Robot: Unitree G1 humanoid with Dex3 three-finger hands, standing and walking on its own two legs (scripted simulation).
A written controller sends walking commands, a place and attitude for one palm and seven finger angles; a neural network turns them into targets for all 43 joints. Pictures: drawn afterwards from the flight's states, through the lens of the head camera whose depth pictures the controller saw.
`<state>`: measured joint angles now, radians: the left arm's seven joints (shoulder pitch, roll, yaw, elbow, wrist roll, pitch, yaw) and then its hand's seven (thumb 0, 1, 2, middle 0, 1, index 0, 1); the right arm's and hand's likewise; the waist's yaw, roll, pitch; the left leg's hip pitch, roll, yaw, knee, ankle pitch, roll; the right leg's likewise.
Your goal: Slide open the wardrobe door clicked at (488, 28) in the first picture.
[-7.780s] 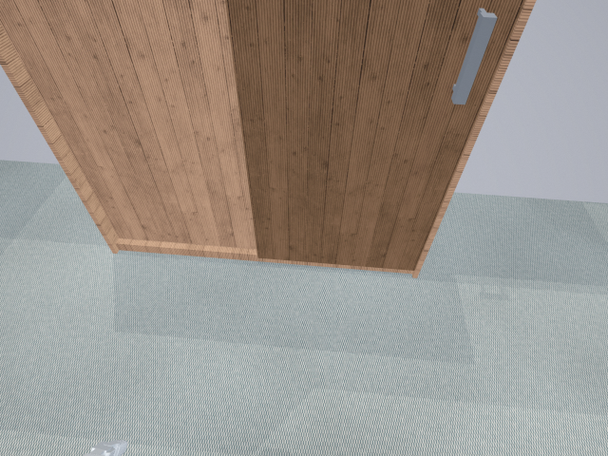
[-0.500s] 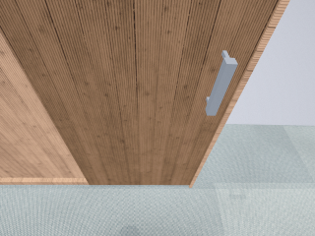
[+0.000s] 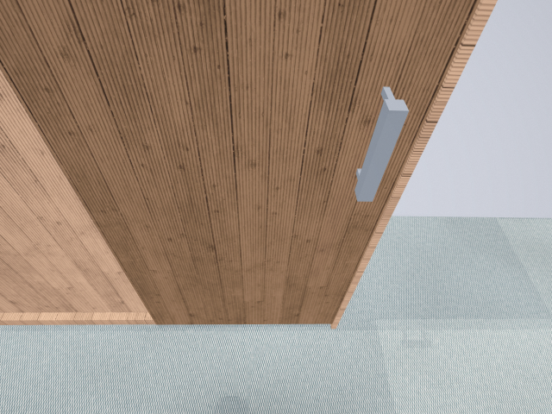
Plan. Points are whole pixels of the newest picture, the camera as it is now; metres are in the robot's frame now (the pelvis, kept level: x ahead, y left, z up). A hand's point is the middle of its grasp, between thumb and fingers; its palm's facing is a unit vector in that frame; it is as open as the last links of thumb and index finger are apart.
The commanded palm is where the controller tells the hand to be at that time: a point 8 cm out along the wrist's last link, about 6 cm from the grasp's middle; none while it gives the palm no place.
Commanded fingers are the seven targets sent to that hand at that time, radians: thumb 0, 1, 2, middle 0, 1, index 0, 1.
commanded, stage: look again from close up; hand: right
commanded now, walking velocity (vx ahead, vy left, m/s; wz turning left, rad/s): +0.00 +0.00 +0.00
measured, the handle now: (374, 147) +0.50 -0.12 +0.13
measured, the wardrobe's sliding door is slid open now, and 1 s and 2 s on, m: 0.00 0.00 0.00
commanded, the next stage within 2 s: raise the hand with hooked fingers in 0.08 s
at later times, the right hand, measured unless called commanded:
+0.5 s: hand (434, 383) +0.18 -0.19 +0.00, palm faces -0.08 +1.00 -0.04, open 8.1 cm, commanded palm +0.12 -0.26 -0.03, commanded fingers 0.00 -0.50 -0.73 0.23 0.56 0.23 0.56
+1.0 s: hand (493, 365) +0.20 -0.26 +0.03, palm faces -0.04 +1.00 -0.06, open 11.0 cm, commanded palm +0.16 -0.31 +0.05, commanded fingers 0.00 0.08 -0.48 0.27 0.93 0.27 0.93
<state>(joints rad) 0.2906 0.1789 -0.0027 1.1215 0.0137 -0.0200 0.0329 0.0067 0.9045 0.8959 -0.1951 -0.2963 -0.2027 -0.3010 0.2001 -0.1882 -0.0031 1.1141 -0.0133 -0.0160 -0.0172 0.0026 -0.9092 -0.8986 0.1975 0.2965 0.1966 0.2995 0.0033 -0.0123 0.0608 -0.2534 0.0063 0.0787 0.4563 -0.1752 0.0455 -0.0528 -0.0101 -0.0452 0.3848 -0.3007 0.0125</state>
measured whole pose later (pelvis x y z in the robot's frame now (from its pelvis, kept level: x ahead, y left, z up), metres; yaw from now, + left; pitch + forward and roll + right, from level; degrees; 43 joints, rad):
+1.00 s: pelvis -0.01 -0.05 -0.04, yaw -2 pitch +7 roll +2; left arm 0.31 0.19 -0.08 0.56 -0.03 -0.26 0.04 0.02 0.90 0.90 -0.20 -0.30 -0.21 -0.30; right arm 0.37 -0.31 -0.25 -0.09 0.32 -0.20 0.36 0.01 -0.15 -0.58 0.25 0.78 0.25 0.79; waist 0.01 -0.02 -0.08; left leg -0.62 0.06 0.09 0.81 -0.31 -0.02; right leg -0.50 0.02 -0.03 0.89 -0.52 -0.05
